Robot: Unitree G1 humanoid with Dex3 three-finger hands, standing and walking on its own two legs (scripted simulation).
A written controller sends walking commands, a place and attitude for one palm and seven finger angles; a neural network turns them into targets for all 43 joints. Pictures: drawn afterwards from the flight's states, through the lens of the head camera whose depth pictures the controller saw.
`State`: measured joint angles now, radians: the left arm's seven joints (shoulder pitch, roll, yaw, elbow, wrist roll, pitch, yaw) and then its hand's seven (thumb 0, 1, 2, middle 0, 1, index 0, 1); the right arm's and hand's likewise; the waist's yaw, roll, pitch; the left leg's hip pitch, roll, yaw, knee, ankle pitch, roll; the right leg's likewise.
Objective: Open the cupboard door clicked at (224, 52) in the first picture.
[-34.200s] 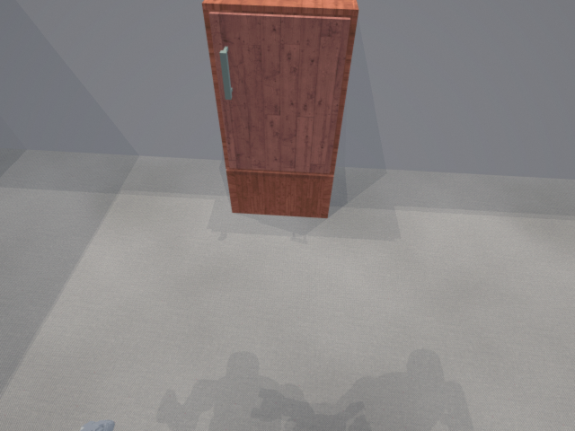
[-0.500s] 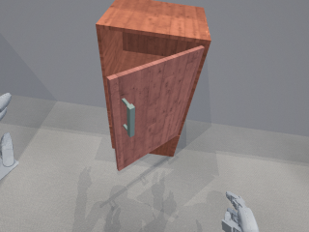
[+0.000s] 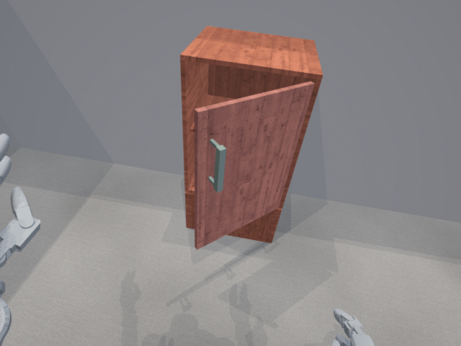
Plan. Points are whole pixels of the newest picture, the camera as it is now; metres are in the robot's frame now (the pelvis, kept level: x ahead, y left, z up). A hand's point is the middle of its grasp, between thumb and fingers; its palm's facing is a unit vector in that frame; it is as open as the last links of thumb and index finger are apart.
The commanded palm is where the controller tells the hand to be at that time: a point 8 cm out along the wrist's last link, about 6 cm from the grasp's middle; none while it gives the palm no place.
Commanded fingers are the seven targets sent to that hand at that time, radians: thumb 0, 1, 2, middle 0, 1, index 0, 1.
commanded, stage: stop stepping back and stand still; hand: left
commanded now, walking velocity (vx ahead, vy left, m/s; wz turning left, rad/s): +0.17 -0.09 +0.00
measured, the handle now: (215, 166) +0.61 +0.07 -0.03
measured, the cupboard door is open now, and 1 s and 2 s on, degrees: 44 44 44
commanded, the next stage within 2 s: let the arm hang, fingers relaxed in 1.22 s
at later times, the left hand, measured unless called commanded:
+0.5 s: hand (13, 263) +0.16 +0.27 +0.18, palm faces +0.43 -0.80 -0.43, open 7.4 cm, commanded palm +0.09 +0.31 +0.19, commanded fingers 0.00 0.90 0.90 -0.20 -0.30 -0.20 -0.30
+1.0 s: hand (67, 235) +0.20 +0.24 +0.17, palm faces +0.36 -0.80 -0.48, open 7.4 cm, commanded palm +0.14 +0.28 +0.19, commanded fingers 0.00 0.90 0.90 -0.20 -0.30 -0.20 -0.30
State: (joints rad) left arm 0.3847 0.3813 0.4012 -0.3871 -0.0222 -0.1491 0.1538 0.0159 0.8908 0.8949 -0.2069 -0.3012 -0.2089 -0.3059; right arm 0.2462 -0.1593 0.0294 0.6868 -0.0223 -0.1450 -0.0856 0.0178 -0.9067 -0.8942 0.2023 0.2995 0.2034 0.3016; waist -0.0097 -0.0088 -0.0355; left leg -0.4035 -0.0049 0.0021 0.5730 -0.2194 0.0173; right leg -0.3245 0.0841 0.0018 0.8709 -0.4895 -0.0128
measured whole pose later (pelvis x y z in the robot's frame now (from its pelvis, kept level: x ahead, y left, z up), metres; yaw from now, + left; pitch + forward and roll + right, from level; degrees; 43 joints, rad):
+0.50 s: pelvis -0.06 +0.01 +0.00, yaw -2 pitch -2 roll +1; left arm 0.49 0.42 0.45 -0.45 -0.02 -0.20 0.16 0.02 0.89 0.90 -0.21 -0.30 -0.21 -0.31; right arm 0.28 -0.18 0.00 0.67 -0.01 -0.17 -0.08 0.02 -0.91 -0.89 0.20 0.30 0.20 0.30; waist -0.04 -0.06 -0.01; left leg -0.28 0.06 0.07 0.57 -0.25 -0.01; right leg -0.40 0.01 -0.05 0.88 -0.44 -0.01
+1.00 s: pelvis -0.02 -0.01 +0.01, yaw -4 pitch +0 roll +0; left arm 0.54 0.40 0.41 -0.43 -0.04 -0.21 0.15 0.01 0.89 0.89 -0.21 -0.30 -0.21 -0.31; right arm 0.19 -0.22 0.00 0.63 0.00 -0.14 -0.07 0.02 -0.91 -0.89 0.20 0.30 0.20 0.30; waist -0.01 0.01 0.01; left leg -0.25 0.05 0.06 0.50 -0.25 -0.01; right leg -0.20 0.04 -0.09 0.48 -0.29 -0.07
